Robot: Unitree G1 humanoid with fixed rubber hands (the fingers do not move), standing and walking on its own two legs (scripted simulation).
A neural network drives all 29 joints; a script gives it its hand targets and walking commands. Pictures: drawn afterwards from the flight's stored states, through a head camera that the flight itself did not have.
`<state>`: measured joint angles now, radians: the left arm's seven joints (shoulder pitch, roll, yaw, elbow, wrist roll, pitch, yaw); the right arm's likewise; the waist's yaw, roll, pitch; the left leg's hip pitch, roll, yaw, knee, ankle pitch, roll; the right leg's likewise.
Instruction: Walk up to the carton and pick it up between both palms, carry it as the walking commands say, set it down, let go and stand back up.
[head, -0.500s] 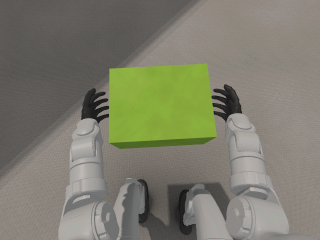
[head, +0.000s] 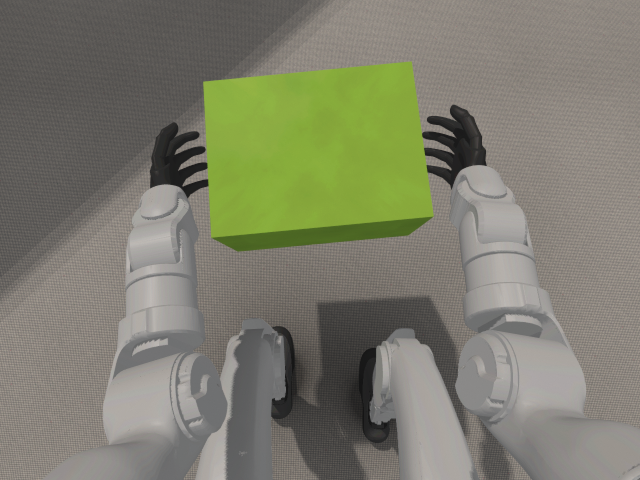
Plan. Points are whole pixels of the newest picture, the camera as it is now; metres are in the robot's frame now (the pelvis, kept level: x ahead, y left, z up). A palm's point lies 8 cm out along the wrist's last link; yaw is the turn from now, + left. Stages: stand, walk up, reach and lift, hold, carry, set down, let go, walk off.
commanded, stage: set down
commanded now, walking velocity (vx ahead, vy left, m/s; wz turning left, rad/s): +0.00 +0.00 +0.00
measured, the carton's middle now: (315, 166) +0.50 +0.04 -0.15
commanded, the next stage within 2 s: none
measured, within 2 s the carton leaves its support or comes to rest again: neither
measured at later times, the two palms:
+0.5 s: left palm (196, 201) +0.45 +0.21 -0.16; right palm (436, 182) +0.49 -0.14 -0.15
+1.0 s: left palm (207, 203) +0.47 +0.22 -0.25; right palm (416, 186) +0.51 -0.13 -0.24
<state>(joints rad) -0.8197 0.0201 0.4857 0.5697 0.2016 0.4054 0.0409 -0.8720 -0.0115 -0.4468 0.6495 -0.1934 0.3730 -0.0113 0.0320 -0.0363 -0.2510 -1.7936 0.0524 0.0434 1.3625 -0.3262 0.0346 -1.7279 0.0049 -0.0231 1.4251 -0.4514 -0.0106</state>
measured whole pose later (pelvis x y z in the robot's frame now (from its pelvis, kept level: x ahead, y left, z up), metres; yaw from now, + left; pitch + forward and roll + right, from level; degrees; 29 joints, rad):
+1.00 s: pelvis -0.02 -0.01 -0.14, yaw -1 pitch +49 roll -1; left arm -1.09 0.16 0.41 0.67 0.09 0.37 0.11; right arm -1.15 -0.14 -0.34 0.74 -0.08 0.34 -0.09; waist 0.06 -0.05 -0.09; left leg -2.28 0.05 0.01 1.82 -0.40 0.02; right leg -2.21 0.02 -0.03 1.89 -0.55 -0.02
